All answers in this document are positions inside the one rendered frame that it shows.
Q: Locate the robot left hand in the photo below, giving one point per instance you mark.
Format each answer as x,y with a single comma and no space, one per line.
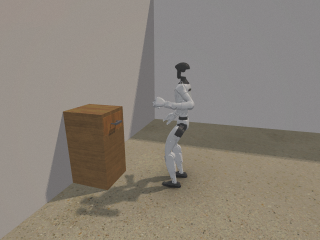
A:
158,102

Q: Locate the left robot forearm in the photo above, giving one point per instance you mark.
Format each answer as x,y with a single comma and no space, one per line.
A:
179,106

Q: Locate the left robot upper arm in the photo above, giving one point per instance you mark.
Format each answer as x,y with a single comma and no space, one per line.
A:
184,94

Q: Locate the handle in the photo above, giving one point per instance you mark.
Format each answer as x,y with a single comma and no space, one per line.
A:
117,122

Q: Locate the left robot thigh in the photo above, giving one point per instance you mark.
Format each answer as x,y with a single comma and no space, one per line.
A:
172,138

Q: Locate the humanoid robot torso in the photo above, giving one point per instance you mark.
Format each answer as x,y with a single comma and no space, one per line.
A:
183,117

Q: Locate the robot right hand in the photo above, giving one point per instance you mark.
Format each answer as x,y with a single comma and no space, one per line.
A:
172,117

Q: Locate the drawer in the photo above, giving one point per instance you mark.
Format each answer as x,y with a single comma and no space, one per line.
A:
112,118

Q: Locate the cabinet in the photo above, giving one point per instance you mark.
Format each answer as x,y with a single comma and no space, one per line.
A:
96,160

